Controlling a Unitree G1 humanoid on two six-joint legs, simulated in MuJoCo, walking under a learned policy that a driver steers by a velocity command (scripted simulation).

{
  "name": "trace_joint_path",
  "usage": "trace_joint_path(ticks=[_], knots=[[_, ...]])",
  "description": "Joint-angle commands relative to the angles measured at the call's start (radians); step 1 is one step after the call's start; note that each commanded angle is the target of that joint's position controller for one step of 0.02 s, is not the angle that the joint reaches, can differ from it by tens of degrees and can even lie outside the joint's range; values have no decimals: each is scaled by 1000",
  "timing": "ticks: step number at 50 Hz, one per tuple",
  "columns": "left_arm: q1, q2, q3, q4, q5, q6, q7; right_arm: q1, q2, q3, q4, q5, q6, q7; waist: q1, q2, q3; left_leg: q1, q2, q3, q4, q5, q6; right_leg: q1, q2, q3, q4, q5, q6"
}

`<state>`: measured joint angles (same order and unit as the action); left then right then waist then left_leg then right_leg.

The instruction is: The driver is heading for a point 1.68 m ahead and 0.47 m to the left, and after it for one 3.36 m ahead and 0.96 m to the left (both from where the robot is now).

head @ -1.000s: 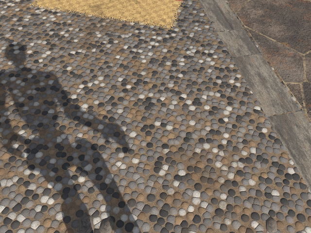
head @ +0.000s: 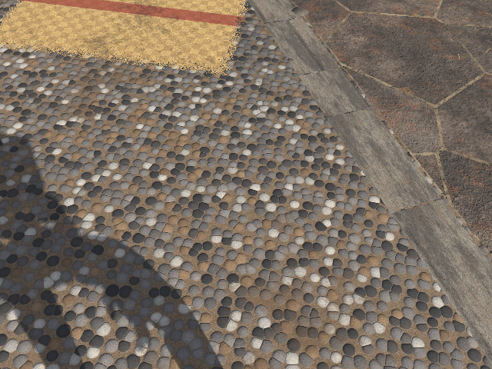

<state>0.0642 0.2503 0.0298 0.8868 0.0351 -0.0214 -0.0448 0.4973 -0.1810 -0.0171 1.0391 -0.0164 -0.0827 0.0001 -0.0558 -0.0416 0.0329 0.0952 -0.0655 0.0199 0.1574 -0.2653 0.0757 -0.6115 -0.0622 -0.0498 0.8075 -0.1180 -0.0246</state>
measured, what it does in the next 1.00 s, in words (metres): walks ahead, turning left: right foot, then left foot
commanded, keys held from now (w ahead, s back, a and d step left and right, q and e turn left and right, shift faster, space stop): w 0.14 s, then w+q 0.86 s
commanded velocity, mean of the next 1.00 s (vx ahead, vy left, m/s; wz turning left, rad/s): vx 0.49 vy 0.00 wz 0.37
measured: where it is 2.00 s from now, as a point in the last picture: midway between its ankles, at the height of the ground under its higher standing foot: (140, 206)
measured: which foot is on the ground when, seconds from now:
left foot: down 0.00-0.16, up 0.18-0.70, down 0.72-1.00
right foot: up 0.00-0.14, down 0.16-0.72, up 0.74-1.00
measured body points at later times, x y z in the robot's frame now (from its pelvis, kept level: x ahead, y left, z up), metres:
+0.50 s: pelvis +0.28 -0.04 +0.00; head +0.30 -0.04 +0.45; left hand +0.22 +0.20 -0.14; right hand +0.42 -0.27 -0.14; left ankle +0.39 +0.12 -0.67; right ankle +0.23 -0.10 -0.74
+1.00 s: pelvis +0.55 +0.05 +0.00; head +0.57 +0.08 +0.45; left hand +0.60 +0.35 -0.12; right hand +0.67 -0.20 -0.13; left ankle +0.49 +0.07 -0.74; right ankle +0.73 -0.08 -0.67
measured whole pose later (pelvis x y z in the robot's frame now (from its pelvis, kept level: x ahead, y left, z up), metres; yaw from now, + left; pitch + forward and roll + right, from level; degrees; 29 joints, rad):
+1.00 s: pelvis +0.55 +0.05 +0.00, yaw +26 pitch +1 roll +0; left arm 0.09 0.25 0.04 0.79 0.05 -0.03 -0.01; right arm 0.35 -0.26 -0.08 0.94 0.00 -0.05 0.00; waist -0.04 -0.03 0.05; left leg -0.10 -0.15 -0.05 0.30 -0.21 0.14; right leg -0.66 -0.14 0.05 0.94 -0.17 0.05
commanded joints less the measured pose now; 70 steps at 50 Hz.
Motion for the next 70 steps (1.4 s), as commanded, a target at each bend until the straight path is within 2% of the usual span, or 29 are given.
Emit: trace_joint_path(ticks=[1,5,7,8,9,10,11,12,15,20,28,33,35,36,37,38,40,42,44,49,56,59,61,62,63,64,65,66,70], knots=[[-192,28,-7,-115,-9,-17,1,56,-150,-23,-6,-2,-11,-7,-15,143,107,-69,240,-99,-36,494,108,-20,38,-59,-144,50,-9],[-93,65,8,-103,-11,-25,20,3,-175,-27,4,0,-12,-13,59,146,56,-18,276,-65,99,864,81,176,90,-66,-235,7,-82],[190,106,34,-10,-9,-39,39,-30,-192,-32,2,1,-3,-14,179,123,-93,-50,243,-25,425,970,49,481,131,-68,-317,3,-125],[346,166,55,24,15,-48,53,-19,-160,-22,-15,7,-1,-10,226,60,-190,-247,202,-14,693,674,39,734,-31,108,-340,-127,-164],[401,253,75,26,38,-47,53,102,-27,2,-36,35,4,0,154,-167,-325,-595,27,27,1087,-127,0,986,-356,622,-424,-284,-284],[337,209,72,21,-7,-37,42,53,-144,-30,-22,14,8,-6,159,-53,-297,-673,19,-95,1199,-208,22,883,-352,773,-555,-381,-292],[214,151,56,3,-19,-39,41,-37,-158,-39,-53,11,8,-5,106,-22,-120,-706,82,-97,1181,-104,30,719,-319,580,-582,-388,-256],[159,88,42,-2,-18,-51,37,-82,-139,-35,-61,9,4,0,89,15,-41,-677,119,-90,1126,-38,33,587,-275,455,-624,-279,-228],[174,26,22,35,-14,-80,47,-70,-88,-36,-49,-14,38,19,26,-10,4,-566,158,-88,1035,1,18,427,-191,218,-666,-51,-156],[267,54,28,67,-18,-103,52,-228,-75,-40,-113,-12,68,39,31,0,50,-733,179,-55,946,136,-5,466,-166,45,-707,87,-129],[397,65,19,111,-19,-91,73,-510,-50,-14,-226,-11,57,56,98,-7,83,-736,125,98,536,290,1,625,-154,-137,-652,422,-82],[388,118,33,115,-9,-62,94,-414,-97,-34,-217,-19,60,48,28,-68,-3,-556,6,168,472,67,96,762,-197,-204,-370,969,-73],[360,142,42,94,-8,-46,86,-200,-151,-66,-155,-26,50,38,-65,-52,-117,-291,-38,135,363,33,157,674,-198,-210,-22,854,-75],[342,127,39,63,-13,-48,78,-70,-231,-97,-129,-39,48,23,-127,40,-199,-62,110,-76,300,-53,217,461,-163,-217,285,514,-48],[345,31,28,-17,-28,-59,54,-126,-327,-123,-160,-23,62,16,-39,299,-261,230,399,-664,199,-23,387,-21,91,-142,678,-404,21],[225,110,38,-51,-19,-76,48,-103,-316,-120,-158,-1,74,12,-79,104,-240,204,404,-705,118,13,396,-151,69,67,711,-352,8],[202,95,33,-59,-32,-98,47,-204,-213,-96,-153,6,65,1,13,-13,-31,-54,345,-473,76,192,302,-116,-29,85,519,-207,2],[227,78,32,-54,4,-63,47,-258,-173,-79,-161,11,43,-7,76,-16,-10,-192,246,-331,67,363,247,8,-56,88,402,-195,30],[228,62,30,-66,18,-29,39,-232,-187,-78,-156,19,20,-3,92,11,-22,-234,205,-283,66,463,239,39,-53,70,334,-190,56],[25,63,24,-153,10,-11,31,-126,-220,-86,-148,16,18,3,30,76,13,-230,154,-273,54,462,184,-50,-42,39,100,-4,87],[-179,76,6,-246,-5,-28,21,-17,-237,-88,-151,1,28,-10,-48,115,14,-63,177,-346,139,540,153,-64,27,47,-154,79,56],[-64,106,14,-224,-7,-43,25,-72,-254,-89,-166,-2,21,-20,20,133,-8,-90,195,-340,204,662,100,160,58,45,-272,32,5],[184,151,36,-148,-3,-62,44,-96,-260,-87,-164,0,8,-10,137,85,-129,-139,130,-276,481,781,62,478,78,29,-348,24,-44],[338,211,50,-135,18,-70,59,-79,-199,-70,-187,6,0,-2,188,4,-256,-275,75,-231,746,508,45,701,-117,235,-361,-134,-91],[365,313,76,-119,32,-60,57,89,-110,-56,-190,40,3,1,106,-261,-364,-573,-103,-137,1049,-236,2,915,-377,740,-472,-171,-237],[301,234,68,-122,2,-46,46,67,-193,-62,-163,2,12,-7,88,-125,-279,-678,-35,-167,1143,-228,16,818,-356,844,-536,-329,-246],[207,149,49,-140,-9,-46,43,-36,-201,-64,-177,-6,15,-2,76,-18,-120,-691,9,-162,1130,-126,12,666,-307,666,-553,-330,-223],[169,104,37,-135,-4,-51,38,-107,-187,-59,-194,-9,14,4,73,32,-56,-679,39,-153,1078,-69,9,571,-251,525,-566,-210,-197],[236,87,28,-68,-16,-82,35,-126,-152,-49,-205,-25,41,27,37,-55,-45,-617,69,-120,969,-48,-15,487,-158,293,-598,136,-168]])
